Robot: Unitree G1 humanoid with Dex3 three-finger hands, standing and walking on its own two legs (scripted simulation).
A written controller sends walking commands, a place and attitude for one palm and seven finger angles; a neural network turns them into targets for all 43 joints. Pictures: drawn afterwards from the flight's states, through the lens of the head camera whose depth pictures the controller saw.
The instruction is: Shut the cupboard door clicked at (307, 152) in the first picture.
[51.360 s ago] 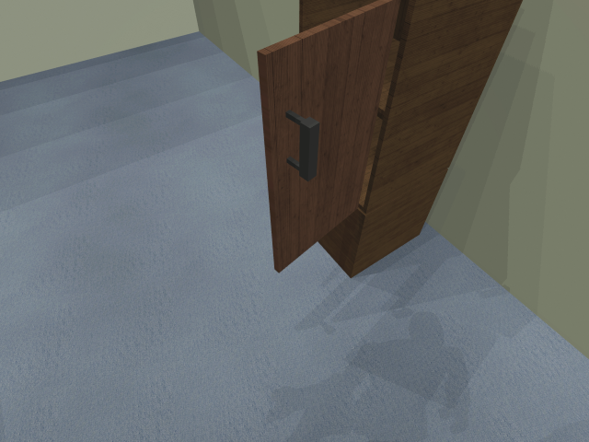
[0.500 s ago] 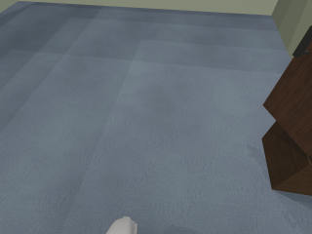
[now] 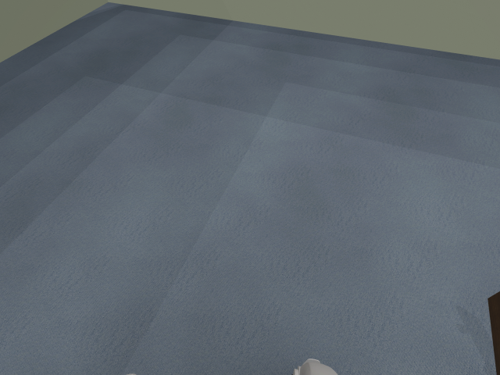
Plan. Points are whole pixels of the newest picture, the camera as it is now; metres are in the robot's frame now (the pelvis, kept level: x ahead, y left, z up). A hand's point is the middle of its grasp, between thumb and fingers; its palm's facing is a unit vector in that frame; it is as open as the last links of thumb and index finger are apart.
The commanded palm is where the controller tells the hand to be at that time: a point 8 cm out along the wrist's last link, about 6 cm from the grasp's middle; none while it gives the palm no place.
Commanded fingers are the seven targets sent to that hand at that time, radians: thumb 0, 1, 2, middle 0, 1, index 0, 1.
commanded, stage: walk to a spot facing it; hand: left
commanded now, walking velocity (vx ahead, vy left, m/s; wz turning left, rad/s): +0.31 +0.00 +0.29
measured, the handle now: out of the picture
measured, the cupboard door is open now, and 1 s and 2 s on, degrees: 27 27 27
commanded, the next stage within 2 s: turn to face it in 0.18 s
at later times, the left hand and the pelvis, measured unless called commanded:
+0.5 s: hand out of the picture +0.12 +0.15 -0.19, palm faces +0.19 -0.97 -0.12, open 7.3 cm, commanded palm none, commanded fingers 0.00 0.90 0.90 -0.20 -0.30 -0.20 -0.30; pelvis +0.20 +0.02 -0.01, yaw +6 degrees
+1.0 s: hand (166, 264) +0.36 +0.22 -0.16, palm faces -0.15 -0.95 -0.28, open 7.4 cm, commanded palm none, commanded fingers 0.00 0.90 0.90 -0.20 -0.30 -0.20 -0.30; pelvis +0.25 +0.02 +0.00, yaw -12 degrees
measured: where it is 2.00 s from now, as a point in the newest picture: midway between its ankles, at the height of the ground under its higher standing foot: (247, 352)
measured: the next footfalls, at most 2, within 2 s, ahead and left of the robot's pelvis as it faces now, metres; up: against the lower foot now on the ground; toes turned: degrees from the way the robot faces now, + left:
right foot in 0.04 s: +0.16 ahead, -0.12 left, +0.00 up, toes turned -6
left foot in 0.46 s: +0.30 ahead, +0.13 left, +0.00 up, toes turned +14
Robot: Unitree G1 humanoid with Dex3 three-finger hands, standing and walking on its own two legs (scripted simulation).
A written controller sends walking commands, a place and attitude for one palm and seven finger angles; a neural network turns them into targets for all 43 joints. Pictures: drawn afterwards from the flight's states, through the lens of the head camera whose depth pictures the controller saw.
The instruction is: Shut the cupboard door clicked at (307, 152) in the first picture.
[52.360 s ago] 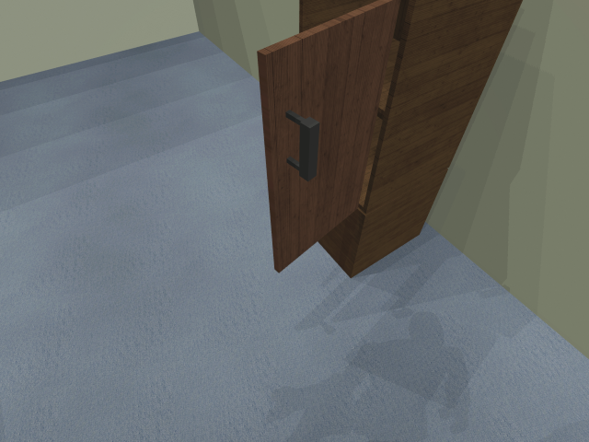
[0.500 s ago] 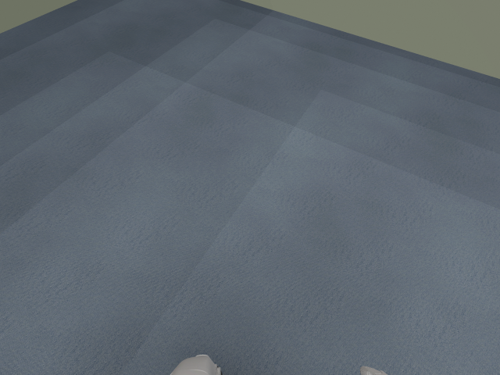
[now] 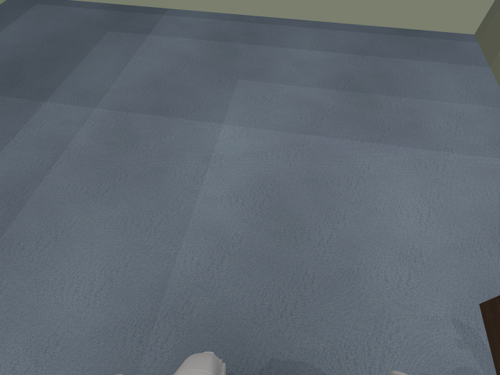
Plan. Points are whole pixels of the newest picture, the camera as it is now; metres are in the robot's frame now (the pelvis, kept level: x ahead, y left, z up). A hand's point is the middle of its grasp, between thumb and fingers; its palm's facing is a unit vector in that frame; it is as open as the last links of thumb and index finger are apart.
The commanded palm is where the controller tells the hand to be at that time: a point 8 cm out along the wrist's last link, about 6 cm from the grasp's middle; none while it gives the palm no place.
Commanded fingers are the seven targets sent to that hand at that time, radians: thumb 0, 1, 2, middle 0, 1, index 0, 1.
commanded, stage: turn to face it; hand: left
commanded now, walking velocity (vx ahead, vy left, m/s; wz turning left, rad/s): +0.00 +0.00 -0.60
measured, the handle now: out of the picture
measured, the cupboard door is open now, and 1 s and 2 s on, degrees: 27 27 27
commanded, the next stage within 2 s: take the last steps up to it in 1.84 s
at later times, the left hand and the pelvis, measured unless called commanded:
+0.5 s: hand (180, 312) +0.23 +0.16 -0.15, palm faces -0.34 -0.91 -0.25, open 7.4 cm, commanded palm none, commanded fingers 0.00 0.90 0.90 -0.20 -0.30 -0.20 -0.30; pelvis +0.03 +0.01 -0.01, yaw -18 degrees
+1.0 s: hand (182, 300) +0.26 +0.17 -0.17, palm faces -0.53 -0.83 -0.18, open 7.4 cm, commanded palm none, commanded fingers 0.00 0.90 0.90 -0.20 -0.30 -0.20 -0.30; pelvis +0.07 +0.04 +0.01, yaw -35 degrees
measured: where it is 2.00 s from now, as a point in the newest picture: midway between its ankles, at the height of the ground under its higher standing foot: outside the picture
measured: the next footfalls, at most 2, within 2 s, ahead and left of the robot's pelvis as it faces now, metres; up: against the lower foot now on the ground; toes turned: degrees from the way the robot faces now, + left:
left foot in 0.12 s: +0.06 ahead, +0.14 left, +0.00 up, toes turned -1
right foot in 0.46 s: +0.02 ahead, -0.11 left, +0.00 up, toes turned -22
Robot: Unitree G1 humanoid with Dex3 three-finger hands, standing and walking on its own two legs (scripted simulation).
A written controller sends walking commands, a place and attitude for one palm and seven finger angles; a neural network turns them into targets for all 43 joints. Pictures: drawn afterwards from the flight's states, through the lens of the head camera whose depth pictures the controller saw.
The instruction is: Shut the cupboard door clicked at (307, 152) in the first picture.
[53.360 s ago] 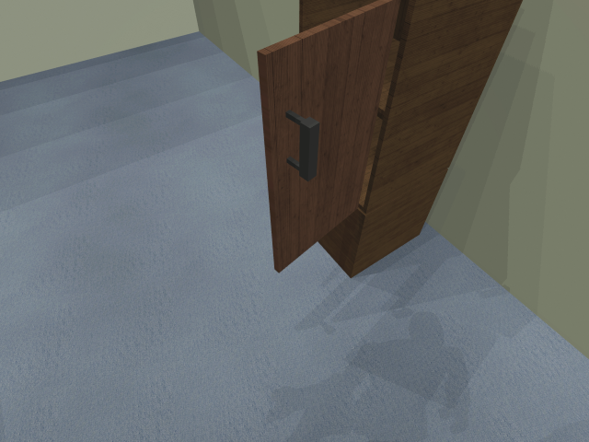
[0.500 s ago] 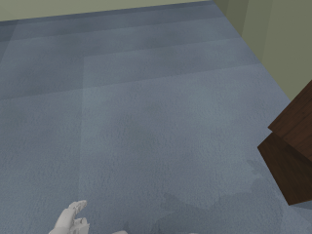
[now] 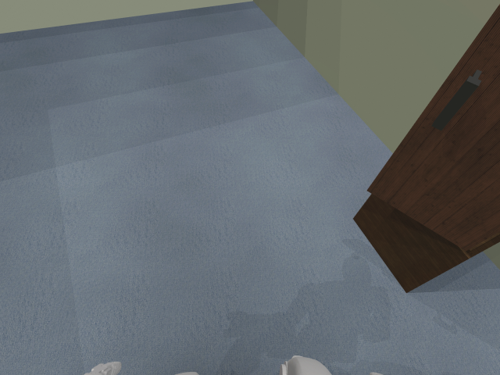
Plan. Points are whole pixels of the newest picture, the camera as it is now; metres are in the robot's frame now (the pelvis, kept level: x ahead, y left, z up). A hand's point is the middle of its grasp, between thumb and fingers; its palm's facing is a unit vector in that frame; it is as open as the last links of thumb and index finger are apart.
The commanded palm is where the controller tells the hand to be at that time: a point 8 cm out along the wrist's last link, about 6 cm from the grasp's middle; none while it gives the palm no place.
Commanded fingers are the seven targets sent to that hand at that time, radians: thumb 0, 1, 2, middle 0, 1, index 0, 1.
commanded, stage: turn to face it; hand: left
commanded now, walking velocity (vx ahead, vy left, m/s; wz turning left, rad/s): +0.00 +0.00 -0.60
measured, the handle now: (457, 100) +0.66 -0.39 +0.08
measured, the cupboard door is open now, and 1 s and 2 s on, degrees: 27 27 27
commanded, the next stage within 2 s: take the last steps up to it in 0.84 s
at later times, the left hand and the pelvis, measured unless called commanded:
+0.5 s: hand (162, 351) +0.17 +0.17 -0.18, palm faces -0.26 -0.94 -0.21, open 7.4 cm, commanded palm none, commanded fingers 0.00 0.90 0.90 -0.20 -0.30 -0.20 -0.30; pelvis +0.03 +0.00 -0.01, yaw -17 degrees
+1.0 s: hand (203, 333) +0.20 +0.10 -0.16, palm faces -0.47 -0.85 -0.24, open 7.4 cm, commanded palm none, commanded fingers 0.00 0.90 0.90 -0.20 -0.30 -0.20 -0.30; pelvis +0.03 -0.03 +0.00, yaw -28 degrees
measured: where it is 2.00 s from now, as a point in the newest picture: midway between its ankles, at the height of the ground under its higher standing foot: outside the picture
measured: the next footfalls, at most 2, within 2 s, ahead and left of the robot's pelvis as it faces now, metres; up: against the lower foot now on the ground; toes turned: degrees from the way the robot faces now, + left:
right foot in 0.16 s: +0.03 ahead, -0.15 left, +0.00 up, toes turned -11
left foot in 0.48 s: +0.11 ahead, +0.10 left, +0.00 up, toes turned -13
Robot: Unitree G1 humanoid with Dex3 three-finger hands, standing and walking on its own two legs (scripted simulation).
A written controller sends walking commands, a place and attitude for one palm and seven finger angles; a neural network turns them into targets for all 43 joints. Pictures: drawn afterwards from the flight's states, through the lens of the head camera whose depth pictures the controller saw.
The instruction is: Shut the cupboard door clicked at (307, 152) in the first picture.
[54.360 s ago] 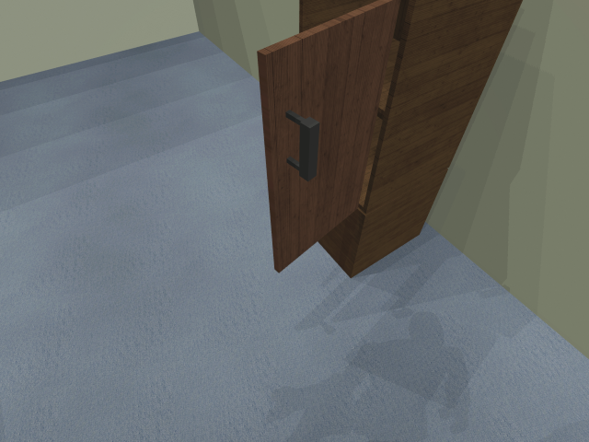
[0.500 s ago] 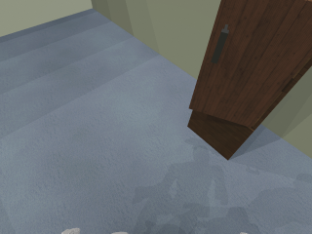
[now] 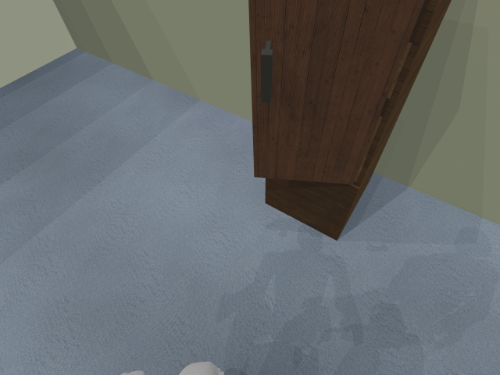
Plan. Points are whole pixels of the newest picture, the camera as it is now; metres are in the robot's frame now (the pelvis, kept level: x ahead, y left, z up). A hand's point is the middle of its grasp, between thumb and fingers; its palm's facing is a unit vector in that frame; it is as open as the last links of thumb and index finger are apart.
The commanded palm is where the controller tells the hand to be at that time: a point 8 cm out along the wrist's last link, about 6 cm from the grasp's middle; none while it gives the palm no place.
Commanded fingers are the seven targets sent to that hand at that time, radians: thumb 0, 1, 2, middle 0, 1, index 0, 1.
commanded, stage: take the last steps up to it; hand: left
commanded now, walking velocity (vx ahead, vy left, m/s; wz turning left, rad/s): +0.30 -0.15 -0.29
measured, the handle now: (267, 72) +0.72 -0.01 +0.08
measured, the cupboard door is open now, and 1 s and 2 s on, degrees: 27 27 27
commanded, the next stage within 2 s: come to a stop and stand still in 0.68 s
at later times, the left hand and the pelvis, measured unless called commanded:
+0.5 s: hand (199, 324) +0.23 +0.12 -0.17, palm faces -0.21 -0.96 -0.17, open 7.4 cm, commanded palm none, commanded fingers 0.00 0.90 0.90 -0.20 -0.30 -0.20 -0.30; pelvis +0.10 -0.05 +0.00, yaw -9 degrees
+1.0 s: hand (239, 309) +0.27 +0.04 -0.18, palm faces -0.06 -0.99 -0.15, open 7.3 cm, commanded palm none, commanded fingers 0.00 0.90 0.90 -0.20 -0.30 -0.20 -0.30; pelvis +0.25 -0.12 +0.00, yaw -7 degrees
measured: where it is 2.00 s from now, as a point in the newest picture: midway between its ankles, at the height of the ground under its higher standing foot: outside the picture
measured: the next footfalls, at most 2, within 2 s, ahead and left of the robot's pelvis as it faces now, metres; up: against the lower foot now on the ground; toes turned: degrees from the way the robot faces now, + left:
left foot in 0.14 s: +0.06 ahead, +0.13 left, +0.00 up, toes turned +4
right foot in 0.52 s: +0.20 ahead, -0.22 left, +0.00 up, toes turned -12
